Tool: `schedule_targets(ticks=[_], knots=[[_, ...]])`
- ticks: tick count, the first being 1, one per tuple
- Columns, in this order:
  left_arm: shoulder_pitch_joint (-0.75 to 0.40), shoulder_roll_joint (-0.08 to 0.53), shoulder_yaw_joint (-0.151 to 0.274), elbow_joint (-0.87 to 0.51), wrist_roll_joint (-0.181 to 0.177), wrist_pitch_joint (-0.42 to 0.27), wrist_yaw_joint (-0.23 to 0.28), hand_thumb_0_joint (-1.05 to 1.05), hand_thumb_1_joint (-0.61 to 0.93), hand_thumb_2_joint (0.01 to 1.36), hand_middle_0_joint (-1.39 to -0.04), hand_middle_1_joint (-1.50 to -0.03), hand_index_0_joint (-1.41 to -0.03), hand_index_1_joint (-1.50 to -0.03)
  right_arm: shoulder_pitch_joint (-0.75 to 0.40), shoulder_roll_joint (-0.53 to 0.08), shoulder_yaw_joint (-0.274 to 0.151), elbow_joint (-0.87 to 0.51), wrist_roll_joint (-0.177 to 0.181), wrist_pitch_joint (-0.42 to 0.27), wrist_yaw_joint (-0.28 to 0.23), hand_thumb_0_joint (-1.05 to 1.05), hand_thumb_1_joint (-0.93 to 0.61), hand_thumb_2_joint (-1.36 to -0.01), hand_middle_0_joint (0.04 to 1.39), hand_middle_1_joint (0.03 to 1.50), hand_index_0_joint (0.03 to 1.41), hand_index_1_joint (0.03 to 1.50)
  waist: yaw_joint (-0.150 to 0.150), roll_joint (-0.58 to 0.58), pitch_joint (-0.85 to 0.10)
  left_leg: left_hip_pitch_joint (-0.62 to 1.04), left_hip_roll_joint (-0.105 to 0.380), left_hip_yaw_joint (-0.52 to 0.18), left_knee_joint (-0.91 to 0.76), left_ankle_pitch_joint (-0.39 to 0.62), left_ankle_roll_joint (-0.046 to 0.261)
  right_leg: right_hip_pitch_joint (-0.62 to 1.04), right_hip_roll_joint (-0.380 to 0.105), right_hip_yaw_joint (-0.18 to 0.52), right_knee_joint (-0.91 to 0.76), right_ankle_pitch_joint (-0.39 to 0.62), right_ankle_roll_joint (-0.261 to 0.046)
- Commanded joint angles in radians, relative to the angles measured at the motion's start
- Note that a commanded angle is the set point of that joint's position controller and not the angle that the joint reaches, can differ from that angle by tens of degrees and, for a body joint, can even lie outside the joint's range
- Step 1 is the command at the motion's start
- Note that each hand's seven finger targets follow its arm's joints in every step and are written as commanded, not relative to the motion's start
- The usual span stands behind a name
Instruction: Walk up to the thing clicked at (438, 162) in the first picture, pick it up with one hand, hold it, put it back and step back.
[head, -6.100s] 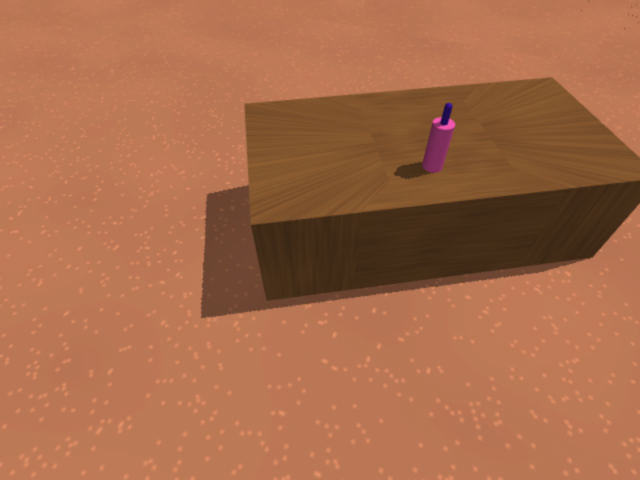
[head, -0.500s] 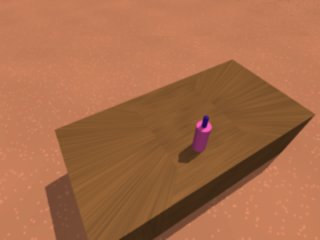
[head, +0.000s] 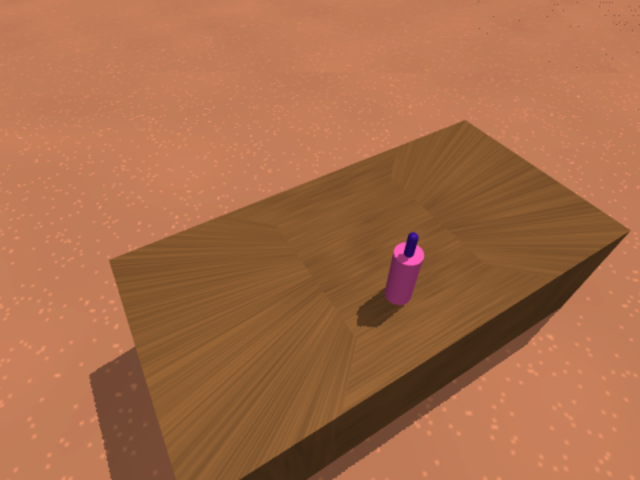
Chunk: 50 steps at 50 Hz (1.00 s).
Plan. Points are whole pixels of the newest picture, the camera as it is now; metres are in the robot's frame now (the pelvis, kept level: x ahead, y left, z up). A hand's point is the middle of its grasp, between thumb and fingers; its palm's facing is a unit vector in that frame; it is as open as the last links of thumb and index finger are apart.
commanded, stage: stand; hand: right
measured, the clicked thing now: (405, 266) +0.60 -0.18 -0.25
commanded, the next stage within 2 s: walk up in 0.78 s
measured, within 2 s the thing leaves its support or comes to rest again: neither
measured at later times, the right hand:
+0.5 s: hand out of the picture +0.08 -0.25 -0.16, palm faces -0.04 +0.94 -0.33, open 7.4 cm
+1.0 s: hand out of the picture +0.01 -0.35 -0.15, palm faces -0.10 +0.84 -0.54, open 7.3 cm
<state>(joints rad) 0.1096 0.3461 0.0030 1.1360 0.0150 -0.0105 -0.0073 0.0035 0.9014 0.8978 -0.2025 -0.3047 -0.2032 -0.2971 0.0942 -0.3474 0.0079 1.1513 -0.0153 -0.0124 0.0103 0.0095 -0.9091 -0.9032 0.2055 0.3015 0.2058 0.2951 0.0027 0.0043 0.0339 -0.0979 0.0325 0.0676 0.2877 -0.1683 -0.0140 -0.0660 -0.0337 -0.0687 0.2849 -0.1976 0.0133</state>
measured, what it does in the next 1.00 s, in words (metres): lifts its right foot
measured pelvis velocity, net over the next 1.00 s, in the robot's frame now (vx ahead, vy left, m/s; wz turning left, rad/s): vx -0.01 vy -0.05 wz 0.11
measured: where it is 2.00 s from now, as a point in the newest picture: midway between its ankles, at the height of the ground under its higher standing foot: outside the picture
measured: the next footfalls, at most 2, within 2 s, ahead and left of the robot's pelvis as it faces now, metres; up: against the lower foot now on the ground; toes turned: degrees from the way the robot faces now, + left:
right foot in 1.14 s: +0.08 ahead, -0.28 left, +0.00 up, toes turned +12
left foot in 1.42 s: +0.05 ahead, -0.11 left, +0.00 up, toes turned +22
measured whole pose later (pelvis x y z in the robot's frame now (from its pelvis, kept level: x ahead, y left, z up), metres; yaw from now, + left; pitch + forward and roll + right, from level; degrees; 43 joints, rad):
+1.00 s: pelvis -0.01 -0.05 -0.02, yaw +6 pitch +0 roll +1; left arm 0.09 0.47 0.13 0.82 0.09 0.12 -0.10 0.00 0.90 0.90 -0.20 -0.30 -0.20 -0.30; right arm 0.33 -0.39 -0.09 0.99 -0.05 -0.06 -0.08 0.01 -0.90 -0.90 0.21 0.30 0.21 0.30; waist -0.02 -0.09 0.11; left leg -0.27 0.04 -0.05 0.52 -0.24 -0.05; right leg -0.45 -0.07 0.12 0.98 -0.45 0.01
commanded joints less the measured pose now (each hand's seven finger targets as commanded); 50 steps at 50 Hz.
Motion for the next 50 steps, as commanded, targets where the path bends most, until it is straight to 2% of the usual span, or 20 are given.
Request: schedule_targets(ticks=[1,7,12,14,21,25,28,38,39,40,41,42,43,44,45,47,48,49,50], knots=[[-0.032,0.217,0.036,-0.052,-0.005,-0.023,0.019,0.0,0.9,0.9,-0.2,-0.3,-0.2,-0.3,-0.04,-0.212,-0.042,-0.062,0.005,-0.021,-0.018,0.0,-0.9,-0.9,0.2,0.3,0.2,0.3,-0.001,-0.014,-0.073,0.043,0.128,-0.108,-0.023,0.224,0.022,-0.003,-0.123,0.095,-0.039,0.206,-0.025],[-0.041,0.217,0.035,-0.06,-0.006,-0.023,0.02,0.0,0.9,0.9,-0.2,-0.3,-0.2,-0.3,-0.03,-0.209,-0.041,-0.062,0.003,-0.019,-0.019,0.0,-0.9,-0.9,0.2,0.3,0.2,0.3,-0.007,-0.004,-0.077,0.034,0.125,-0.101,-0.023,0.2,0.022,-0.005,-0.126,0.1,-0.045,0.198,-0.024],[-0.041,0.222,0.036,-0.059,-0.004,-0.023,0.021,0.0,0.9,0.9,-0.2,-0.3,-0.2,-0.3,-0.035,-0.209,-0.041,-0.065,0.004,-0.021,-0.019,0.0,-0.9,-0.9,0.2,0.3,0.2,0.3,-0.005,-0.009,-0.087,0.043,0.13,-0.106,-0.018,0.236,0.025,0.011,-0.127,0.097,-0.032,0.229,-0.027],[-0.035,0.213,0.033,-0.055,-0.006,-0.021,0.02,0.0,0.9,0.9,-0.2,-0.3,-0.2,-0.3,-0.034,-0.214,-0.04,-0.062,0.003,-0.021,-0.019,0.0,-0.9,-0.9,0.2,0.3,0.2,0.3,-0.002,0.01,-0.067,0.031,0.126,-0.102,-0.029,0.209,0.026,0.0,-0.128,0.1,-0.044,0.201,-0.024],[-0.032,0.212,0.036,-0.056,-0.004,-0.021,0.02,0.0,0.9,0.9,-0.2,-0.3,-0.2,-0.3,-0.042,-0.214,-0.045,-0.068,0.005,-0.022,-0.02,0.0,-0.9,-0.9,0.2,0.3,0.2,0.3,0.0,-0.013,-0.073,0.048,0.128,-0.107,-0.029,0.229,0.025,-0.004,-0.123,0.088,-0.036,0.2,-0.024],[-0.034,0.213,0.035,-0.057,-0.006,-0.021,0.02,0.0,0.9,0.9,-0.2,-0.3,-0.2,-0.3,-0.038,-0.214,-0.045,-0.065,0.004,-0.021,-0.019,0.0,-0.9,-0.9,0.2,0.3,0.2,0.3,-0.001,-0.009,-0.055,0.035,0.126,-0.109,-0.033,0.207,0.022,-0.011,-0.123,0.091,-0.042,0.177,-0.024],[-0.036,0.217,0.037,-0.057,-0.004,-0.02,0.018,0.0,0.9,0.9,-0.2,-0.3,-0.2,-0.3,-0.026,-0.21,-0.044,-0.065,0.002,-0.021,-0.019,0.0,-0.9,-0.9,0.2,0.3,0.2,0.3,-0.006,-0.008,-0.074,0.029,0.122,-0.106,-0.035,0.181,0.026,0.001,-0.127,0.098,-0.045,0.163,-0.026],[-0.032,0.214,0.034,-0.058,-0.004,-0.023,0.019,0.0,0.9,0.9,-0.2,-0.3,-0.2,-0.3,-0.024,-0.211,-0.042,-0.065,0.003,-0.022,-0.02,0.0,-0.9,-0.9,0.2,0.3,0.2,0.3,-0.005,-0.008,-0.072,0.044,0.124,-0.104,-0.025,0.219,0.026,-0.009,-0.128,0.099,-0.041,0.198,-0.023],[-0.127,0.343,0.14,-0.198,0.078,0.031,-0.023,0.0,0.9,0.9,-0.2,-0.3,-0.2,-0.3,0.259,-0.357,-0.124,-0.047,0.02,-0.029,-0.072,0.0,-0.9,-0.9,0.2,0.3,0.2,0.3,-0.078,-0.182,0.014,0.073,0.2,-0.28,0.03,0.323,0.103,-0.217,-0.019,-0.012,0.24,0.005,-0.011],[-0.152,0.29,0.134,-0.253,0.088,0.066,-0.035,0.0,0.9,0.9,-0.2,-0.3,-0.2,-0.3,0.378,-0.428,-0.157,-0.032,0.016,-0.034,-0.099,0.0,-0.9,-0.9,0.2,0.3,0.2,0.3,-0.109,-0.036,0.013,0.189,0.332,-0.466,-0.006,0.324,0.183,-0.44,0.012,0.081,0.438,-0.324,-0.004],[-0.105,0.268,0.137,-0.29,0.092,0.093,-0.044,0.0,0.9,0.9,-0.2,-0.3,-0.2,-0.3,0.364,-0.456,-0.183,-0.068,0.015,-0.045,-0.119,0.0,-0.9,-0.9,0.2,0.3,0.2,0.3,-0.075,-0.005,-0.041,0.217,0.426,-0.542,0.002,0.252,0.254,-0.51,-0.029,0.175,0.626,-0.359,0.003],[-0.074,0.255,0.139,-0.311,0.083,0.106,-0.052,0.0,0.9,0.9,-0.2,-0.3,-0.2,-0.3,0.298,-0.43,-0.189,-0.117,0.007,-0.052,-0.13,0.0,-0.9,-0.9,0.2,0.3,0.2,0.3,-0.04,-0.002,-0.059,0.156,0.418,-0.491,0.023,0.219,0.255,-0.514,-0.068,0.233,0.741,-0.326,-0.005],[-0.053,0.241,0.143,-0.341,0.071,0.105,-0.058,0.0,0.9,0.9,-0.2,-0.3,-0.2,-0.3,0.249,-0.408,-0.188,-0.162,-0.003,-0.06,-0.134,0.0,-0.9,-0.9,0.2,0.3,0.2,0.3,-0.012,0.038,-0.067,0.113,0.384,-0.446,0.042,0.191,0.246,-0.514,-0.079,0.265,0.806,-0.29,-0.014],[-0.05,0.242,0.146,-0.357,0.067,0.104,-0.066,0.0,0.9,0.9,-0.2,-0.3,-0.2,-0.3,0.225,-0.378,-0.184,-0.187,-0.013,-0.064,-0.136,0.0,-0.9,-0.9,0.2,0.3,0.2,0.3,-0.001,0.046,-0.06,0.054,0.334,-0.392,0.058,0.146,0.225,-0.51,-0.084,0.273,0.822,-0.262,-0.021],[-0.054,0.241,0.151,-0.372,0.07,0.106,-0.075,0.0,0.9,0.9,-0.2,-0.3,-0.2,-0.3,0.232,-0.363,-0.181,-0.209,-0.024,-0.067,-0.132,0.0,-0.9,-0.9,0.2,0.3,0.2,0.3,-0.006,0.045,-0.032,-0.032,0.287,-0.361,0.061,0.102,0.203,-0.478,-0.08,0.254,0.804,-0.246,-0.016],[-0.066,0.234,0.155,-0.419,0.069,0.107,-0.09,0.0,0.9,0.9,-0.2,-0.3,-0.2,-0.3,0.252,-0.369,-0.185,-0.246,-0.035,-0.071,-0.124,0.0,-0.9,-0.9,0.2,0.3,0.2,0.3,-0.022,0.088,-0.008,-0.081,0.237,-0.338,0.102,0.09,0.208,-0.473,-0.058,0.223,0.723,-0.255,-0.004],[-0.074,0.236,0.159,-0.438,0.07,0.11,-0.095,0.0,0.9,0.9,-0.2,-0.3,-0.2,-0.3,0.27,-0.38,-0.19,-0.263,-0.041,-0.073,-0.12,0.0,-0.9,-0.9,0.2,0.3,0.2,0.3,-0.029,0.108,0.011,-0.151,0.235,-0.354,0.108,0.051,0.216,-0.442,-0.052,0.203,0.709,-0.268,-0.001],[-0.082,0.245,0.162,-0.46,0.066,0.111,-0.097,0.0,0.9,0.9,-0.2,-0.3,-0.2,-0.3,0.271,-0.401,-0.196,-0.278,-0.043,-0.076,-0.121,0.0,-0.9,-0.9,0.2,0.3,0.2,0.3,-0.03,0.134,0.017,-0.193,0.256,-0.388,0.116,0.048,0.226,-0.425,-0.059,0.203,0.683,-0.279,-0.002],[-0.075,0.254,0.166,-0.47,0.064,0.109,-0.098,0.0,0.9,0.9,-0.2,-0.3,-0.2,-0.3,0.284,-0.417,-0.198,-0.291,-0.044,-0.078,-0.117,0.0,-0.9,-0.9,0.2,0.3,0.2,0.3,-0.032,0.129,0.007,-0.22,0.248,-0.401,0.133,0.025,0.238,-0.409,-0.048,0.189,0.672,-0.273,0.001]])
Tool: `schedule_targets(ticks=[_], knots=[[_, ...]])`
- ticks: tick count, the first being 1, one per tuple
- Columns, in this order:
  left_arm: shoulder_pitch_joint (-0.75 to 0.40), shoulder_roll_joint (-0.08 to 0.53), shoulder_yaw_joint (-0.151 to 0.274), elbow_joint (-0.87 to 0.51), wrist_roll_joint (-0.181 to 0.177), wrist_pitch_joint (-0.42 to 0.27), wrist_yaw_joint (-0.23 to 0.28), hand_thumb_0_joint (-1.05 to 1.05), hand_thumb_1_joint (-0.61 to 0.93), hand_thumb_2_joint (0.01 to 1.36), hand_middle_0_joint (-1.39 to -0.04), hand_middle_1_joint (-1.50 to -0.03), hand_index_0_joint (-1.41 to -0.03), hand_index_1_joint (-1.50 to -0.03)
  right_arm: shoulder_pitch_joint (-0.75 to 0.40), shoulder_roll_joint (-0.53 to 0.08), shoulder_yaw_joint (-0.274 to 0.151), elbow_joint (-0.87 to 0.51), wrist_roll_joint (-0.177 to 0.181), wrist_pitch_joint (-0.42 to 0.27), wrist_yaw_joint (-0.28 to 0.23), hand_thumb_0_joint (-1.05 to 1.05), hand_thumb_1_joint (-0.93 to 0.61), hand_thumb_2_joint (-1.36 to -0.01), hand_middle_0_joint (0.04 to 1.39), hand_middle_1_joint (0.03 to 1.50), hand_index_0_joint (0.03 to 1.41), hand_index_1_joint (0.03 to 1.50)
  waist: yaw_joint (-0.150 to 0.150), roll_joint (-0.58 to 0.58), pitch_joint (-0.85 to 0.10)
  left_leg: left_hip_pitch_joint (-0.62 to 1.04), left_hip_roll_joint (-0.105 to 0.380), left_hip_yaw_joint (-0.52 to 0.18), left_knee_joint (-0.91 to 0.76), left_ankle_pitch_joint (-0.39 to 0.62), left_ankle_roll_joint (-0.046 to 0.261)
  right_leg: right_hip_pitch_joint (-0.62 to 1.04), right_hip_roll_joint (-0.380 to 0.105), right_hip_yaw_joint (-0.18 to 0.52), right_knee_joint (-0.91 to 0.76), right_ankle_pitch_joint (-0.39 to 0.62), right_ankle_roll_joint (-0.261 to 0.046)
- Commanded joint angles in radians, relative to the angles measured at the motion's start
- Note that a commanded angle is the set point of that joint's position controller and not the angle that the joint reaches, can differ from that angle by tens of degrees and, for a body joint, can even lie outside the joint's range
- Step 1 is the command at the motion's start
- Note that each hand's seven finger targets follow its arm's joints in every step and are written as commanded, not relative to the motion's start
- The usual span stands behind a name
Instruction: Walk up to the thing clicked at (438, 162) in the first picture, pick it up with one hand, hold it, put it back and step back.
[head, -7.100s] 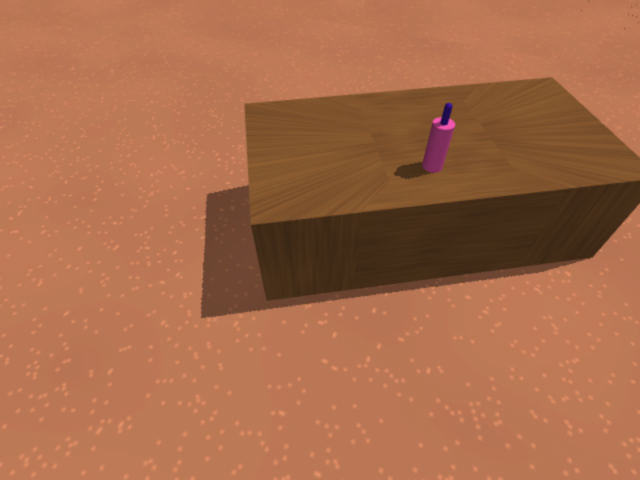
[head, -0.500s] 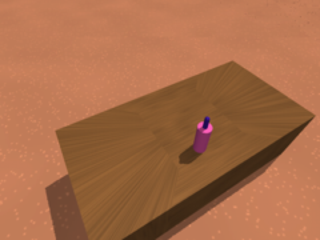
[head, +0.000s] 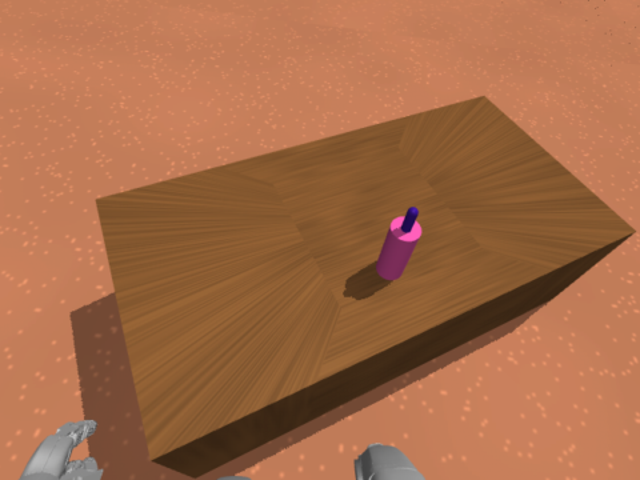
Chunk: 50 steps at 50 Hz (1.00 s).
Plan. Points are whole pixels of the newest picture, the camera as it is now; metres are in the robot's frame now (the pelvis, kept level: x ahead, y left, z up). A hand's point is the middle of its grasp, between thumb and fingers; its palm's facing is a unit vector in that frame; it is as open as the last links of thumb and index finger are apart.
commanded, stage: walk up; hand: right
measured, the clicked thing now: (400, 241) +0.59 -0.20 -0.23
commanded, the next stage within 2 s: none
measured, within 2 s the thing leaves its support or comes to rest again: neither
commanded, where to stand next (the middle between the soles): +0.09 -0.25 m, yaw +23 degrees
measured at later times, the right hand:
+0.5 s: hand out of the picture +0.10 -0.48 -0.14, palm faces -0.25 +0.78 -0.57, open 7.3 cm
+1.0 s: hand out of the picture +0.22 -0.55 -0.17, palm faces -0.44 +0.82 -0.36, open 7.4 cm
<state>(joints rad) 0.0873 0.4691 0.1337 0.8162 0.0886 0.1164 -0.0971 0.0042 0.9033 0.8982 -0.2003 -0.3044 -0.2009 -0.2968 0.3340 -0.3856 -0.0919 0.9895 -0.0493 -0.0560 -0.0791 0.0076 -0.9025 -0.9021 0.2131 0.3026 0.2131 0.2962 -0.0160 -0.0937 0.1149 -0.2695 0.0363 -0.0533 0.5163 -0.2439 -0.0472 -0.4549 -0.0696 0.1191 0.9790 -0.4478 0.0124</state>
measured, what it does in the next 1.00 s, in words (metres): steps to the right, turning left: right foot, then left foot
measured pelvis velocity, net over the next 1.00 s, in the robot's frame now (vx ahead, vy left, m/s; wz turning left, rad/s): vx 0.03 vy -0.33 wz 0.39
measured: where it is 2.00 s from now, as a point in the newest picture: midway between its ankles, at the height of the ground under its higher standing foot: outside the picture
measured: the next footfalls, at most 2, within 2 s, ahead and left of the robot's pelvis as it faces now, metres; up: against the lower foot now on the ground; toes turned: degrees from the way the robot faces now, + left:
right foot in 0.14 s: +0.07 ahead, -0.24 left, +0.00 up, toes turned +6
left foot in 0.42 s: +0.06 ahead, -0.07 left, +0.00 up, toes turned +16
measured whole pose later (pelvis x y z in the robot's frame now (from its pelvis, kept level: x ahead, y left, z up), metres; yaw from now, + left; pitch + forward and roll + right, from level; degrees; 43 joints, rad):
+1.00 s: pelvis +0.03 -0.33 -0.01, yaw +23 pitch -2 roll +1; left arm 0.36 0.38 0.07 0.90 0.03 -0.05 0.00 0.01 0.90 0.90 -0.21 -0.31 -0.21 -0.30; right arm 0.22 -0.45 -0.08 0.87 -0.03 0.04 0.02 0.01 -0.91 -0.90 0.21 0.30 0.21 0.30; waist 0.06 0.07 0.11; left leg -0.49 -0.04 -0.10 1.00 -0.41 0.01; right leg -0.25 -0.09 -0.08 0.69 -0.40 0.01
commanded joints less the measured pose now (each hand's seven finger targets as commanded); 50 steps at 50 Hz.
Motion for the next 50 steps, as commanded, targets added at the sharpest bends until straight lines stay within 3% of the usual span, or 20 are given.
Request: schedule_targets(ticks=[1,4,7,8,9,12,17,20,21,22,23,27,30,33,35,36,37,38,41,50], knots=[[-0.059,0.136,0.039,-0.165,-0.009,-0.019,-0.008,0.0,0.9,0.9,-0.2,-0.3,-0.2,-0.3,0.059,-0.39,-0.103,-0.139,-0.011,-0.035,-0.029,0.0,-0.9,-0.9,0.2,0.3,0.2,0.3,-0.019,0.244,-0.093,-0.056,0.248,-0.299,-0.07,0.145,0.271,-0.011,-0.005,-0.011,-0.038,-0.032,-0.001],[0.003,0.15,0.05,-0.176,-0.014,-0.025,-0.003,0.0,0.9,0.9,-0.2,-0.3,-0.2,-0.3,0.057,-0.413,-0.104,-0.168,-0.01,-0.03,-0.031,0.0,-0.9,-0.9,0.2,0.3,0.2,0.3,0.006,0.291,-0.155,-0.098,0.232,-0.309,0.008,0.193,0.262,0.061,0.013,-0.052,-0.084,-0.028,-0.013],[0.227,0.177,0.074,-0.132,-0.001,-0.052,0.014,0.0,0.9,0.9,-0.2,-0.3,-0.2,-0.3,-0.011,-0.323,-0.06,-0.189,0.0,-0.013,-0.038,0.0,-0.9,-0.9,0.2,0.3,0.2,0.3,0.168,0.144,-0.231,-0.323,0.069,-0.096,0.355,0.214,0.131,0.409,0.021,-0.056,-0.473,0.089,-0.067],[0.206,0.299,0.093,-0.157,0.015,-0.063,0.022,0.0,0.9,0.9,-0.2,-0.3,-0.2,-0.3,0.047,-0.22,-0.028,-0.205,0.013,-0.01,-0.044,0.0,-0.9,-0.9,0.2,0.3,0.2,0.3,0.158,-0.238,-0.176,-0.567,-0.119,0.027,0.572,-0.377,0.075,0.415,-0.244,0.312,-0.64,0.09,-0.129],[0.028,0.356,0.093,-0.209,-0.005,-0.056,0.034,0.0,0.9,0.9,-0.2,-0.3,-0.2,-0.3,0.043,-0.281,-0.052,-0.196,0.02,-0.001,-0.075,0.0,-0.9,-0.9,0.2,0.3,0.2,0.3,0.075,-0.269,-0.183,-0.515,-0.055,0.004,0.725,-0.413,0.075,0.284,-0.342,0.514,-0.722,0.043,-0.259],[-0.024,0.218,0.05,-0.209,-0.009,-0.055,0.044,0.0,0.9,0.9,-0.2,-0.3,-0.2,-0.3,0.114,-0.314,-0.06,-0.106,0.042,-0.005,-0.051,0.0,-0.9,-0.9,0.2,0.3,0.2,0.3,0.026,-0.087,-0.067,-0.387,-0.002,0.032,0.701,-0.255,0.075,0.156,-0.182,0.151,-0.561,0.146,-0.257],[0.028,0.159,0.031,-0.23,0.005,-0.049,0.041,0.0,0.9,0.9,-0.2,-0.3,-0.2,-0.3,0.184,-0.259,-0.044,-0.103,0.043,-0.024,-0.029,0.0,-0.9,-0.9,0.2,0.3,0.2,0.3,0.044,-0.14,-0.104,-0.202,-0.02,0.111,0.319,-0.26,0.109,0.228,-0.178,0.071,-0.466,0.386,-0.312],[0.001,0.112,0.007,-0.254,-0.021,-0.038,0.04,0.0,0.9,0.9,-0.2,-0.3,-0.2,-0.3,0.324,-0.29,-0.059,-0.076,0.027,-0.043,-0.045,0.0,-0.9,-0.9,0.2,0.3,0.2,0.3,-0.047,0.023,-0.148,0.154,-0.004,0.057,-0.018,0.067,0.126,0.037,-0.082,-0.055,-0.191,0.302,-0.194],[0.04,0.051,-0.01,-0.269,-0.03,-0.04,0.04,0.0,0.9,0.9,-0.2,-0.3,-0.2,-0.3,0.298,-0.373,-0.081,-0.112,-0.002,-0.049,-0.057,0.0,-0.9,-0.9,0.2,0.3,0.2,0.3,-0.048,0.241,-0.134,0.259,0.204,-0.308,-0.121,0.016,0.19,-0.173,0.006,-0.115,0.008,0.056,-0.107],[0.102,0.077,0.004,-0.257,-0.019,-0.025,0.039,0.0,0.9,0.9,-0.2,-0.3,-0.2,-0.3,0.226,-0.456,-0.096,-0.169,-0.005,-0.05,-0.066,0.0,-0.9,-0.9,0.2,0.3,0.2,0.3,0.007,0.205,-0.129,0.213,0.465,-0.696,-0.171,0.004,0.305,-0.303,0.029,-0.042,0.161,-0.102,-0.045],[0.107,0.19,0.034,-0.227,-0.013,-0.009,0.044,0.0,0.9,0.9,-0.2,-0.3,-0.2,-0.3,0.166,-0.489,-0.106,-0.191,0.034,-0.047,-0.066,0.0,-0.9,-0.9,0.2,0.3,0.2,0.3,-0.006,0.132,-0.11,0.053,0.545,-0.742,-0.189,-0.06,0.408,-0.216,-0.023,0.039,0.32,-0.176,-0.024],[0.145,0.174,0.056,-0.161,-0.037,-0.02,0.035,0.0,0.9,0.9,-0.2,-0.3,-0.2,-0.3,0.051,-0.366,-0.066,-0.21,0.023,-0.044,-0.043,0.0,-0.9,-0.9,0.2,0.3,0.2,0.3,0.039,0.184,-0.083,-0.112,0.254,-0.288,-0.071,-0.083,0.301,-0.107,-0.019,0.0,0.33,0.008,-0.021],[0.202,0.133,0.037,-0.108,-0.06,-0.029,0.026,0.0,0.9,0.9,-0.2,-0.3,-0.2,-0.3,-0.032,-0.34,-0.045,-0.233,0.009,-0.028,-0.006,0.0,-0.9,-0.9,0.2,0.3,0.2,0.3,0.042,0.299,-0.091,-0.163,0.126,-0.167,-0.081,-0.326,0.245,-0.016,0.014,-0.097,0.104,-0.016,-0.003],[0.244,0.137,0.035,-0.056,-0.077,-0.055,0.044,0.0,0.9,0.9,-0.2,-0.3,-0.2,-0.3,-0.092,-0.361,-0.046,-0.255,-0.008,-0.001,0.024,0.0,-0.9,-0.9,0.2,0.3,0.2,0.3,0.04,0.398,-0.088,-0.27,0.122,-0.174,-0.068,-0.421,0.248,0.144,0.047,-0.198,-0.095,-0.138,-0.008],[0.369,0.134,0.037,0.015,-0.079,-0.082,0.068,0.0,0.9,0.9,-0.2,-0.3,-0.2,-0.3,-0.115,-0.313,-0.034,-0.254,-0.008,0.033,0.031,0.0,-0.9,-0.9,0.2,0.3,0.2,0.3,0.11,0.224,-0.085,-0.349,0.041,-0.084,0.189,-0.403,0.197,0.276,0.081,-0.216,-0.369,-0.025,-0.005],[0.402,0.199,0.048,0.022,-0.059,-0.099,0.085,0.0,0.9,0.9,-0.2,-0.3,-0.2,-0.3,-0.109,-0.214,-0.01,-0.265,0.006,0.045,0.026,0.0,-0.9,-0.9,0.2,0.3,0.2,0.3,0.142,-0.038,-0.037,-0.458,-0.068,-0.031,0.497,-0.411,0.147,0.257,-0.023,0.027,-0.578,-0.217,-0.028],[0.269,0.309,0.056,-0.041,-0.04,-0.121,0.093,0.0,0.9,0.9,-0.2,-0.3,-0.2,-0.3,-0.064,-0.151,0.011,-0.284,0.017,0.043,0.021,0.0,-0.9,-0.9,0.2,0.3,0.2,0.3,0.072,-0.167,0.026,-0.54,-0.13,-0.114,0.656,-0.373,0.086,0.091,-0.288,0.539,-0.775,-0.42,-0.113],[0.101,0.372,0.05,-0.08,-0.045,-0.129,0.098,0.0,0.9,0.9,-0.2,-0.3,-0.2,-0.3,-0.099,-0.224,-0.019,-0.279,0.021,0.039,0.012,0.0,-0.9,-0.9,0.2,0.3,0.2,0.3,0.016,-0.118,0.066,-0.493,-0.056,-0.202,0.673,-0.312,0.071,-0.01,-0.41,0.725,-0.882,-0.417,-0.202],[0.107,0.279,0.036,-0.029,-0.048,-0.171,0.108,0.0,0.9,0.9,-0.2,-0.3,-0.2,-0.3,-0.054,-0.292,-0.04,-0.178,0.041,0.036,0.039,0.0,-0.9,-0.9,0.2,0.3,0.2,0.3,0.01,0.037,0.054,-0.42,-0.016,-0.134,0.613,-0.166,0.063,0.129,-0.252,0.283,-0.651,-0.098,-0.153],[0.353,0.241,0.022,0.027,-0.07,-0.193,0.146,0.0,0.9,0.9,-0.2,-0.3,-0.2,-0.3,-0.193,-0.207,-0.033,-0.241,0.018,0.075,0.094,0.0,-0.9,-0.9,0.2,0.3,0.2,0.3,0.1,-0.095,-0.071,-0.363,-0.042,-0.061,0.424,-0.193,0.061,0.445,-0.264,0.055,-0.453,0.823,-0.19]])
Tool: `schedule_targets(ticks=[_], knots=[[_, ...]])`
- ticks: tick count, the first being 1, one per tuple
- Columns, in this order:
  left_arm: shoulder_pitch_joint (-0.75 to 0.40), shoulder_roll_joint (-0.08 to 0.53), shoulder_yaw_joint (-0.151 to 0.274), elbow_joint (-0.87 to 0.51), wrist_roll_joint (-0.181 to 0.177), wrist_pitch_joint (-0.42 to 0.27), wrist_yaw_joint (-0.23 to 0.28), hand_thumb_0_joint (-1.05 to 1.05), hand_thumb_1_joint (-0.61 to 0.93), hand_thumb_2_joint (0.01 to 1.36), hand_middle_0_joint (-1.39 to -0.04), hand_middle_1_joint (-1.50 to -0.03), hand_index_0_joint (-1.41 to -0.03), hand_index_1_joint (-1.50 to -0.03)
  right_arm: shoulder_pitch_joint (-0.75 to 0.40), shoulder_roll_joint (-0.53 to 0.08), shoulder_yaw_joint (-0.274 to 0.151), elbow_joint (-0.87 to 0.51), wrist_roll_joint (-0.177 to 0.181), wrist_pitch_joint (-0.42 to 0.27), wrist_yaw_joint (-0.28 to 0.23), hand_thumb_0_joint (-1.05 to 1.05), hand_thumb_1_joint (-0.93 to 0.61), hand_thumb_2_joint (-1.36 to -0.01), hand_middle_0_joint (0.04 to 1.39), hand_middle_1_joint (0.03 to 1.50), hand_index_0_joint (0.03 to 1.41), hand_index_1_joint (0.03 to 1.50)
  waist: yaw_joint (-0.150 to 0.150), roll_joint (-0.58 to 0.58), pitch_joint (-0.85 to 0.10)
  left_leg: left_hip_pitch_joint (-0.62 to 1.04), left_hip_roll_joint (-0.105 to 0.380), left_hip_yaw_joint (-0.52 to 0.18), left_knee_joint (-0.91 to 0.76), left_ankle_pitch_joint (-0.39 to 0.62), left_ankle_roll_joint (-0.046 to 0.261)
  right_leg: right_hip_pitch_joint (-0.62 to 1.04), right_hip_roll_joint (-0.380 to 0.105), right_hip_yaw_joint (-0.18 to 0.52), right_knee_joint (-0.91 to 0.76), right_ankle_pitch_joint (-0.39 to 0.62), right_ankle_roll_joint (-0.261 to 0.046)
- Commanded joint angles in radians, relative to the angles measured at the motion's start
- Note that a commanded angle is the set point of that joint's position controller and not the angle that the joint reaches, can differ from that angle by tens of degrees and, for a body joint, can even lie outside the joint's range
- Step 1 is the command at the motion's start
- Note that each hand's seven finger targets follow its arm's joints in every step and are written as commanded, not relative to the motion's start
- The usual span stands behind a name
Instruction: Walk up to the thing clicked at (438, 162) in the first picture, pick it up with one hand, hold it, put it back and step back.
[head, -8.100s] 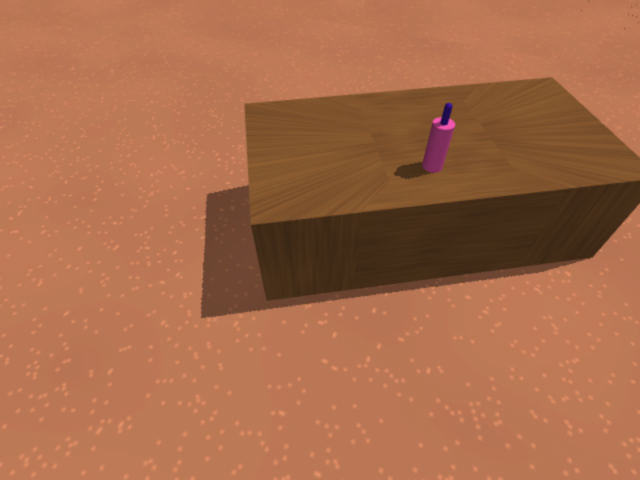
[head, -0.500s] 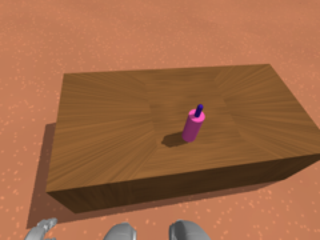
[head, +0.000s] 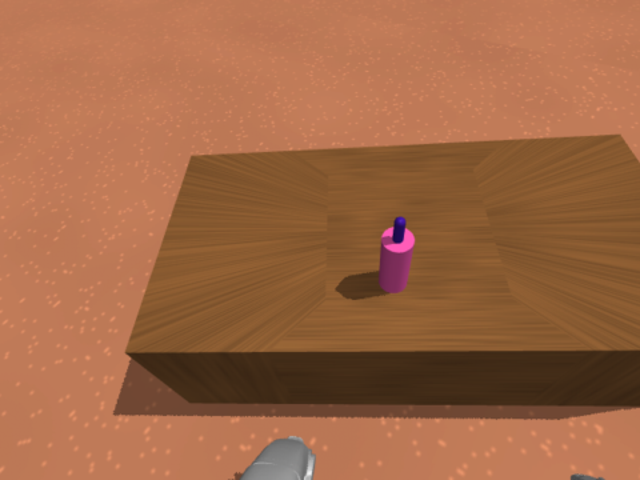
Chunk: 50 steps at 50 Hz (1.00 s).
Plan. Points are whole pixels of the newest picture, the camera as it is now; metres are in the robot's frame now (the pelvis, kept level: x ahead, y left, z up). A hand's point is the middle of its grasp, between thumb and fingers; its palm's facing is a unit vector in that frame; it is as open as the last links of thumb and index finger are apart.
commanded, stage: walk up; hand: right
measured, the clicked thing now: (396, 253) +0.57 -0.09 -0.22
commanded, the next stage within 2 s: stand in 1.74 s
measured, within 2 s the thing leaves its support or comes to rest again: neither
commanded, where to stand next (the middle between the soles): +0.08 +0.05 m, yaw +0 degrees
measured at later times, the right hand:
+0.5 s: hand out of the picture +0.15 -0.21 -0.15, palm faces -0.09 +0.94 -0.34, open 7.4 cm
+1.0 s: hand out of the picture +0.11 -0.19 -0.14, palm faces -0.05 +0.94 -0.33, open 7.4 cm
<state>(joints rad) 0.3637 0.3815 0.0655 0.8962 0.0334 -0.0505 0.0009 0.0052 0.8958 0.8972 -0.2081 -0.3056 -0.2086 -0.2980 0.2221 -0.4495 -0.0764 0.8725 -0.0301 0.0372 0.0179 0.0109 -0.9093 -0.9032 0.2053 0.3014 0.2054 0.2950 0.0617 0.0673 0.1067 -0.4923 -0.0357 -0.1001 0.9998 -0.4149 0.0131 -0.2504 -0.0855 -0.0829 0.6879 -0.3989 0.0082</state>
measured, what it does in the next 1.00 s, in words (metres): steps on the spot: left foot, then right foot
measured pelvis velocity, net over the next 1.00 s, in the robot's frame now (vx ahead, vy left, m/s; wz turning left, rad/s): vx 0.01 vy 0.06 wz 0.03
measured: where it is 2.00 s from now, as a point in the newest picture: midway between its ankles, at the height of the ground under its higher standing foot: outside the picture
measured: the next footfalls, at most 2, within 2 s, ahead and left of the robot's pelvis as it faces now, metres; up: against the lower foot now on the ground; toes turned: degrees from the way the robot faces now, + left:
left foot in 0.20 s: +0.05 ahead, +0.17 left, +0.00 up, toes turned +3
right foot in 0.44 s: +0.09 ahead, -0.09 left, +0.00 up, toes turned +2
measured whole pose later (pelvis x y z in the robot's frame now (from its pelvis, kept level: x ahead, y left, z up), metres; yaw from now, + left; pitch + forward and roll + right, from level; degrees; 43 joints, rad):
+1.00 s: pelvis +0.01 +0.06 +0.02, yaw +2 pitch -3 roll +0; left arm 0.06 0.38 0.00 1.08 0.00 -0.01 -0.01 0.00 0.90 0.90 -0.20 -0.30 -0.20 -0.30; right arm 0.08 -0.34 -0.01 1.09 0.00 0.00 0.02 0.01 -0.91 -0.90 0.21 0.30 0.21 0.30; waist 0.00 -0.01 0.09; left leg -0.17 0.01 0.03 0.49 -0.26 0.01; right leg -0.21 -0.04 0.02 0.47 -0.21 0.04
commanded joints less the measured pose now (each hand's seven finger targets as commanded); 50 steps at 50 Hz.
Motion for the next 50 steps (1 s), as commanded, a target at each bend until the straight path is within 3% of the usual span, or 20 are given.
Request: schedule_targets(ticks=[1,6,9,10,11,12,14,18,21,22,23,24,25,30,31,32,33,37,44,50], knots=[[0.083,0.333,0.09,-0.063,-0.015,-0.026,0.052,0.0,0.9,0.9,-0.2,-0.3,-0.2,-0.3,-0.095,-0.141,-0.05,-0.133,-0.003,-0.015,-0.001,0.0,-0.9,-0.9,0.2,0.3,0.2,0.3,0.024,-0.253,-0.068,-0.124,0.037,0.001,-0.07,-0.028,0.0,0.235,-0.259,0.252,-0.156,0.786,-0.199],[0.049,0.346,0.078,-0.101,-0.019,-0.02,0.058,0.0,0.9,0.9,-0.2,-0.3,-0.2,-0.3,-0.109,-0.126,-0.054,-0.138,0.002,-0.018,0.013,0.0,-0.9,-0.9,0.2,0.3,0.2,0.3,0.003,-0.271,-0.115,0.004,0.045,0.098,-0.224,-0.009,0.019,0.19,-0.253,0.19,-0.087,0.772,-0.207],[-0.011,0.314,0.053,-0.127,-0.028,-0.009,0.053,0.0,0.9,0.9,-0.2,-0.3,-0.2,-0.3,0.03,-0.154,-0.073,-0.085,-0.001,-0.033,0.014,0.0,-0.9,-0.9,0.2,0.3,0.2,0.3,-0.097,-0.184,-0.188,0.365,0.015,0.096,-0.461,0.17,0.08,-0.023,-0.175,0.073,0.121,0.635,-0.134],[0.02,0.239,0.026,-0.135,-0.032,-0.009,0.051,0.0,0.9,0.9,-0.2,-0.3,-0.2,-0.3,0.096,-0.225,-0.097,-0.075,-0.01,-0.039,0.005,0.0,-0.9,-0.9,0.2,0.3,0.2,0.3,-0.135,0.034,-0.231,0.541,0.133,-0.11,-0.513,0.265,0.134,-0.22,-0.099,0.019,0.347,0.414,-0.072],[-0.014,0.212,0.018,-0.147,-0.042,-0.002,0.057,0.0,0.9,0.9,-0.2,-0.3,-0.2,-0.3,0.058,-0.28,-0.101,-0.106,0.007,-0.039,0.001,0.0,-0.9,-0.9,0.2,0.3,0.2,0.3,-0.134,0.198,-0.223,0.478,0.358,-0.418,-0.602,0.25,0.271,-0.339,0.044,-0.014,0.387,-0.202,-0.035],[-0.075,0.278,0.032,-0.121,-0.025,0.006,0.065,0.0,0.9,0.9,-0.2,-0.3,-0.2,-0.3,0.051,-0.274,-0.107,-0.097,0.023,-0.037,0.002,0.0,-0.9,-0.9,0.2,0.3,0.2,0.3,-0.144,0.092,-0.175,0.333,0.391,-0.445,-0.64,0.13,0.326,-0.281,0.004,0.086,0.44,-0.296,-0.039],[-0.02,0.268,0.033,-0.083,-0.036,0.01,0.054,0.0,0.9,0.9,-0.2,-0.3,-0.2,-0.3,-0.052,-0.199,-0.071,-0.123,0.018,-0.033,-0.009,0.0,-0.9,-0.9,0.2,0.3,0.2,0.3,-0.075,0.003,-0.096,0.285,0.288,-0.235,-0.571,0.177,0.261,-0.284,-0.012,0.107,0.402,-0.221,-0.038],[0.016,0.236,0.032,-0.033,-0.028,-0.006,0.04,0.0,0.9,0.9,-0.2,-0.3,-0.2,-0.3,-0.113,-0.191,-0.047,-0.113,0.01,-0.037,-0.008,0.0,-0.9,-0.9,0.2,0.3,0.2,0.3,-0.056,0.095,-0.091,0.164,0.249,-0.156,-0.54,0.26,0.214,-0.113,0.019,0.046,0.131,-0.096,-0.025],[0.023,0.236,0.037,-0.005,-0.012,-0.014,0.042,0.0,0.9,0.9,-0.2,-0.3,-0.2,-0.3,-0.162,-0.152,-0.028,-0.117,0.024,-0.024,-0.003,0.0,-0.9,-0.9,0.2,0.3,0.2,0.3,-0.013,0.035,-0.101,0.033,0.21,-0.092,-0.447,0.121,0.148,0.091,0.061,0.046,-0.106,0.104,-0.042],[-0.005,0.26,0.045,-0.016,-0.001,-0.022,0.044,0.0,0.9,0.9,-0.2,-0.3,-0.2,-0.3,-0.137,-0.096,-0.009,-0.106,0.031,-0.023,-0.003,0.0,-0.9,-0.9,0.2,0.3,0.2,0.3,-0.003,-0.065,-0.095,-0.024,0.171,-0.061,-0.361,0.098,0.089,0.124,-0.017,0.201,-0.219,0.059,-0.069],[-0.039,0.329,0.053,-0.03,0.008,-0.034,0.046,0.0,0.9,0.9,-0.2,-0.3,-0.2,-0.3,-0.149,-0.073,-0.003,-0.104,0.034,-0.017,-0.001,0.0,-0.9,-0.9,0.2,0.3,0.2,0.3,-0.015,-0.21,-0.061,-0.06,0.044,0.017,-0.209,-0.018,0.026,0.026,-0.222,0.533,-0.377,-0.087,-0.149],[-0.118,0.387,0.06,-0.039,0.004,-0.029,0.043,0.0,0.9,0.9,-0.2,-0.3,-0.2,-0.3,-0.138,-0.137,-0.028,-0.082,0.023,-0.01,-0.013,0.0,-0.9,-0.9,0.2,0.3,0.2,0.3,-0.033,-0.235,-0.033,0.042,0.055,0.04,-0.054,-0.166,0.014,-0.134,-0.347,0.623,-0.411,-0.127,-0.268],[-0.158,0.355,0.055,-0.052,0.003,-0.031,0.04,0.0,0.9,0.9,-0.2,-0.3,-0.2,-0.3,-0.106,-0.154,-0.035,-0.054,0.024,-0.009,-0.011,0.0,-0.9,-0.9,0.2,0.3,0.2,0.3,-0.051,-0.171,-0.019,0.068,0.075,0.003,-0.033,-0.146,0.01,-0.134,-0.321,0.574,-0.373,-0.061,-0.275],[-0.222,0.257,0.014,-0.03,-0.012,-0.008,0.022,0.0,0.9,0.9,-0.2,-0.3,-0.2,-0.3,-0.008,-0.117,-0.028,0.041,0.02,-0.05,-0.008,0.0,-0.9,-0.9,0.2,0.3,0.2,0.3,-0.096,-0.171,-0.122,0.329,0.059,0.059,-0.484,0.09,0.025,-0.139,-0.105,0.216,-0.144,0.222,-0.109],[-0.209,0.207,-0.002,-0.03,-0.021,0.001,0.019,0.0,0.9,0.9,-0.2,-0.3,-0.2,-0.3,-0.029,-0.149,-0.032,0.037,0.006,-0.059,-0.015,0.0,-0.9,-0.9,0.2,0.3,0.2,0.3,-0.077,-0.055,-0.132,0.331,0.16,-0.116,-0.586,0.113,0.054,-0.15,-0.041,0.163,-0.028,0.226,-0.062],[-0.177,0.175,-0.009,-0.02,-0.033,0.01,0.015,0.0,0.9,0.9,-0.2,-0.3,-0.2,-0.3,-0.118,-0.184,-0.027,0.013,0.009,-0.07,-0.017,0.0,-0.9,-0.9,0.2,0.3,0.2,0.3,-0.029,0.025,-0.111,0.284,0.284,-0.287,-0.641,0.082,0.114,-0.171,0.047,0.105,0.005,0.071,-0.022],[-0.182,0.222,0.005,0.012,-0.032,0.016,0.021,0.0,0.9,0.9,-0.2,-0.3,-0.2,-0.3,-0.148,-0.21,-0.027,0.018,0.02,-0.07,-0.015,0.0,-0.9,-0.9,0.2,0.3,0.2,0.3,-0.031,0.009,-0.103,0.184,0.317,-0.272,-0.609,0.103,0.17,-0.063,0.046,0.101,0.004,-0.053,-0.029],[-0.207,0.231,-0.002,0.054,-0.041,-0.004,0.015,0.0,0.9,0.9,-0.2,-0.3,-0.2,-0.3,-0.167,-0.149,0.007,0.06,0.029,-0.072,-0.018,0.0,-0.9,-0.9,0.2,0.3,0.2,0.3,-0.028,0.014,-0.147,0.186,0.17,-0.035,-0.52,0.313,0.049,0.107,-0.013,0.16,-0.16,0.329,-0.057],[-0.301,0.214,-0.023,0.111,-0.044,0.012,0.011,0.0,0.9,0.9,-0.2,-0.3,-0.2,-0.3,-0.171,-0.146,0.015,0.132,0.03,-0.069,-0.022,0.0,-0.9,-0.9,0.2,0.3,0.2,0.3,-0.047,-0.023,-0.156,0.283,0.181,-0.012,-0.61,0.361,0.047,0.119,-0.017,0.146,-0.218,0.361,-0.043],[-0.335,0.203,-0.031,0.16,-0.041,0.017,0.004,0.0,0.9,0.9,-0.2,-0.3,-0.2,-0.3,-0.205,-0.133,0.017,0.166,0.029,-0.066,-0.02,0.0,-0.9,-0.9,0.2,0.3,0.2,0.3,-0.048,-0.044,-0.133,0.317,0.175,0.01,-0.691,0.268,0.03,0.122,-0.027,0.162,-0.294,0.339,-0.029]])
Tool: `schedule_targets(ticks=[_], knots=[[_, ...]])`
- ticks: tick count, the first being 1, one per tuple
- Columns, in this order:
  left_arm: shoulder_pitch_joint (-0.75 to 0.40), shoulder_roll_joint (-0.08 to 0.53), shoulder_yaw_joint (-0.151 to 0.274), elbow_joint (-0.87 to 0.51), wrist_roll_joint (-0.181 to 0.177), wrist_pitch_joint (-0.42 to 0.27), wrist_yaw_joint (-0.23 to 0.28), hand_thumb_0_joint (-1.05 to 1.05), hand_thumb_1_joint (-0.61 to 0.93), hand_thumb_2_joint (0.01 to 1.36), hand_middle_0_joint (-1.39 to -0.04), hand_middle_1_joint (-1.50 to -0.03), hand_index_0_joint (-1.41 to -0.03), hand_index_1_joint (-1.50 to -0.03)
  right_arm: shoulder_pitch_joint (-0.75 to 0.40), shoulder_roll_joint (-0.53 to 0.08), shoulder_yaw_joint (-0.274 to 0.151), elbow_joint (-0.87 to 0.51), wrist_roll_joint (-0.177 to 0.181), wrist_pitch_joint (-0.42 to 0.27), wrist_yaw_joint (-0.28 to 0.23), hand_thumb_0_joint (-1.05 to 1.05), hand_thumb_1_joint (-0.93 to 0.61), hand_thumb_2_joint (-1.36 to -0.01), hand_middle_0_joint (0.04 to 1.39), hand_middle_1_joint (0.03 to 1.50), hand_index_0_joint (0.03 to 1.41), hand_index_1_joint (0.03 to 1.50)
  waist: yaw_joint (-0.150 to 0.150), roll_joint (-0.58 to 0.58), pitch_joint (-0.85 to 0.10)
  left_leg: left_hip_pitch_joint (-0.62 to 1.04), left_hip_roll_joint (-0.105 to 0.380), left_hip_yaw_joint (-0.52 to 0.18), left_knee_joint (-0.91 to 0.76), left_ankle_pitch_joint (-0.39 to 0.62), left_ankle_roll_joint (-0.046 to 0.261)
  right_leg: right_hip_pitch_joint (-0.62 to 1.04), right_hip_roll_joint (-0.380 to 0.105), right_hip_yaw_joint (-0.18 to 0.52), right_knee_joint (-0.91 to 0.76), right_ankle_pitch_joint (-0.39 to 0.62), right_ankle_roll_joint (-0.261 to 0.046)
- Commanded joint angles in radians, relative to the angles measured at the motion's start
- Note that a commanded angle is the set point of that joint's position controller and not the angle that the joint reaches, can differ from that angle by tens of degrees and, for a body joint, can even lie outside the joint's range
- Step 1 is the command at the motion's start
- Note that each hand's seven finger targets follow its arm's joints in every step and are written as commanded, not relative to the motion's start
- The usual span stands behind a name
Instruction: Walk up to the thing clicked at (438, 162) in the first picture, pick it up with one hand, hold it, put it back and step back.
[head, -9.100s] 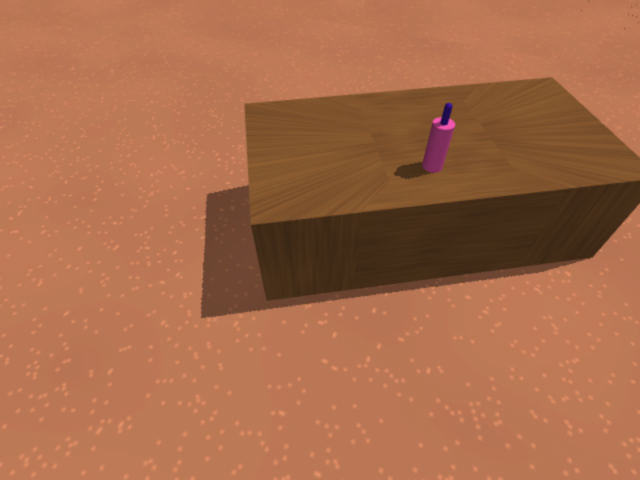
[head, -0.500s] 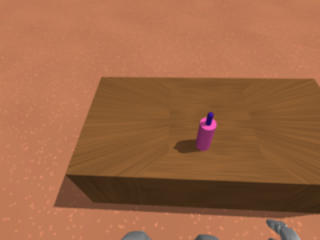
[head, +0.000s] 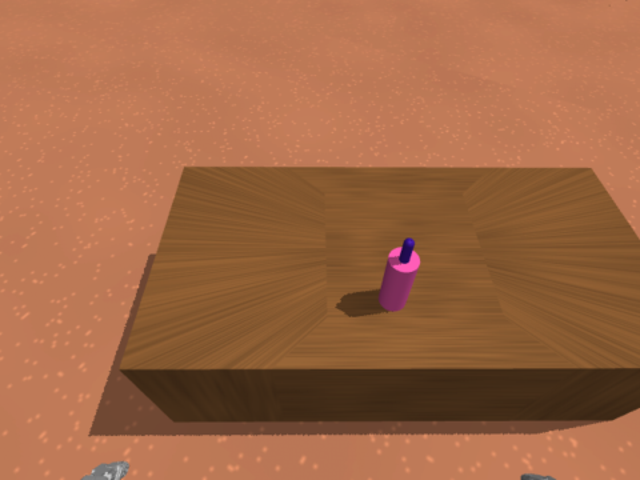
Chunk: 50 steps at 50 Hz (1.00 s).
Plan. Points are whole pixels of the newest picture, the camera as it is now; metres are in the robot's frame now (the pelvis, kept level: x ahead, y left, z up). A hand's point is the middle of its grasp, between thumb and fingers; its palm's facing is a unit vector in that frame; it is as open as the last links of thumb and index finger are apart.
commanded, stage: walk up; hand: right
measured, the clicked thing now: (400, 272) +0.55 -0.17 -0.24
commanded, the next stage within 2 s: stand in 0.74 s
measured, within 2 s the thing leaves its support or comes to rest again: neither
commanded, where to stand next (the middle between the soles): +0.07 -0.01 m, yaw -1 degrees
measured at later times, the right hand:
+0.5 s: hand out of the picture +0.09 -0.26 -0.15, palm faces -0.01 +0.95 -0.32, open 7.4 cm
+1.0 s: hand out of the picture +0.09 -0.26 -0.15, palm faces +0.00 +0.95 -0.33, open 7.4 cm
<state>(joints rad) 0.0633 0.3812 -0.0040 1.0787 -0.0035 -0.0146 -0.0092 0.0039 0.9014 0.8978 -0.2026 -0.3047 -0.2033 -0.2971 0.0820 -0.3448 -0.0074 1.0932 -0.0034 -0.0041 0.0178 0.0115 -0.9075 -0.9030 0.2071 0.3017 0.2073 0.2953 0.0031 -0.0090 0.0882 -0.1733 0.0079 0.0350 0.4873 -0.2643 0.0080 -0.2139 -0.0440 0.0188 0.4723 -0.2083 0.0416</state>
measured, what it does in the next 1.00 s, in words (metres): stands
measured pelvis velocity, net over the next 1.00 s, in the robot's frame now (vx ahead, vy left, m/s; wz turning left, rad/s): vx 0.02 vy -0.01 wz -0.01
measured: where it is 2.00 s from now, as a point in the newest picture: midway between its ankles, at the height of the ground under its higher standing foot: outside the picture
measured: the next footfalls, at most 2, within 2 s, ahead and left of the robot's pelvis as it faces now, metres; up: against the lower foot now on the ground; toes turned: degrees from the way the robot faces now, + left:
none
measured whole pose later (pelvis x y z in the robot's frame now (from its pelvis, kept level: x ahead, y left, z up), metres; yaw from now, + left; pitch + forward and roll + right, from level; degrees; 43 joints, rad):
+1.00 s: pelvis +0.02 -0.01 +0.01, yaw -1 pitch -1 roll +0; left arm 0.08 0.35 0.00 1.13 0.01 -0.01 -0.01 0.00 0.90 0.90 -0.20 -0.30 -0.20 -0.30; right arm 0.09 -0.34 -0.01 1.16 -0.01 -0.01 0.02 0.01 -0.91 -0.90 0.21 0.30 0.21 0.30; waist -0.01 0.00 0.05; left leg -0.09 0.01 0.04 0.31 -0.20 0.00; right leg -0.15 -0.04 0.02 0.32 -0.16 0.04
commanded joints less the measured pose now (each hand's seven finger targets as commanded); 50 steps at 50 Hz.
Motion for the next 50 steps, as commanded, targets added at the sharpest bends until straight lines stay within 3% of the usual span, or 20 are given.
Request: schedule_targets(ticks=[1,6,12,20,36,38,40,42,46,50], knots=[[-0.045,0.201,0.039,-0.015,-0.002,-0.018,0.014,0.0,0.9,0.9,-0.2,-0.3,-0.2,-0.3,-0.069,-0.237,-0.052,-0.047,0.002,-0.024,-0.019,0.0,-0.9,-0.9,0.2,0.3,0.2,0.3,0.008,0.03,-0.11,-0.002,0.132,-0.123,-0.193,0.106,0.032,0.085,-0.068,0.06,-0.091,0.141,-0.061],[-0.052,0.198,0.041,0.009,0.005,-0.023,0.011,0.0,0.9,0.9,-0.2,-0.3,-0.2,-0.3,-0.082,-0.228,-0.053,-0.032,0.0,-0.022,-0.016,0.0,-0.9,-0.9,0.2,0.3,0.2,0.3,0.002,-0.001,-0.102,0.035,0.115,-0.098,-0.204,0.081,0.022,0.071,-0.082,0.081,-0.147,0.141,-0.056],[-0.042,0.195,0.046,0.021,0.009,-0.027,0.013,0.0,0.9,0.9,-0.2,-0.3,-0.2,-0.3,-0.083,-0.218,-0.054,-0.021,0.0,-0.022,-0.014,0.0,-0.9,-0.9,0.2,0.3,0.2,0.3,0.003,-0.015,-0.135,0.104,0.116,-0.075,-0.199,0.144,0.016,0.064,-0.088,0.084,-0.172,0.183,-0.054],[-0.039,0.193,0.051,0.024,0.014,-0.026,0.015,0.0,0.9,0.9,-0.2,-0.3,-0.2,-0.3,-0.074,-0.217,-0.056,-0.009,-0.004,-0.014,-0.011,0.0,-0.9,-0.9,0.2,0.3,0.2,0.3,-0.001,-0.009,-0.115,0.09,0.112,-0.079,-0.214,0.076,0.012,0.045,-0.087,0.099,-0.205,0.085,-0.056],[-0.027,0.182,0.051,0.008,0.012,-0.016,0.017,0.0,0.9,0.9,-0.2,-0.3,-0.2,-0.3,-0.048,-0.222,-0.059,-0.01,-0.006,-0.017,-0.016,0.0,-0.9,-0.9,0.2,0.3,0.2,0.3,0.0,0.006,-0.126,0.067,0.121,-0.078,-0.223,0.136,0.015,0.092,-0.075,0.079,-0.162,0.192,-0.053],[-0.02,0.18,0.047,0.012,0.009,-0.013,0.016,0.0,0.9,0.9,-0.2,-0.3,-0.2,-0.3,-0.048,-0.219,-0.05,-0.005,-0.007,-0.024,-0.018,0.0,-0.9,-0.9,0.2,0.3,0.2,0.3,0.0,0.012,-0.123,0.051,0.131,-0.104,-0.258,0.1,0.01,0.097,-0.074,0.081,-0.179,0.113,-0.051],[-0.028,0.176,0.046,0.007,0.011,-0.014,0.016,0.0,0.9,0.9,-0.2,-0.3,-0.2,-0.3,-0.047,-0.226,-0.051,-0.003,-0.008,-0.026,-0.018,0.0,-0.9,-0.9,0.2,0.3,0.2,0.3,-0.003,0.007,-0.122,0.051,0.131,-0.102,-0.252,0.109,0.01,0.1,-0.079,0.08,-0.18,0.117,-0.05],[-0.017,0.177,0.045,0.009,0.01,-0.017,0.015,0.0,0.9,0.9,-0.2,-0.3,-0.2,-0.3,-0.042,-0.219,-0.048,0.0,-0.006,-0.03,-0.019,0.0,-0.9,-0.9,0.2,0.3,0.2,0.3,-0.003,0.008,-0.124,0.076,0.132,-0.097,-0.238,0.184,0.009,0.101,-0.086,0.083,-0.182,0.17,-0.051],[-0.021,0.183,0.044,0.004,0.011,-0.017,0.016,0.0,0.9,0.9,-0.2,-0.3,-0.2,-0.3,-0.045,-0.218,-0.047,-0.001,-0.005,-0.03,-0.019,0.0,-0.9,-0.9,0.2,0.3,0.2,0.3,-0.004,0.002,-0.113,0.075,0.128,-0.098,-0.246,0.17,0.005,0.093,-0.081,0.075,-0.188,0.148,-0.049],[-0.021,0.184,0.044,0.0,0.011,-0.02,0.017,0.0,0.9,0.9,-0.2,-0.3,-0.2,-0.3,-0.035,-0.223,-0.046,0.002,-0.004,-0.031,-0.02,0.0,-0.9,-0.9,0.2,0.3,0.2,0.3,-0.012,0.009,-0.125,0.098,0.131,-0.092,-0.229,0.222,0.004,0.103,-0.089,0.074,-0.188,0.209,-0.048]])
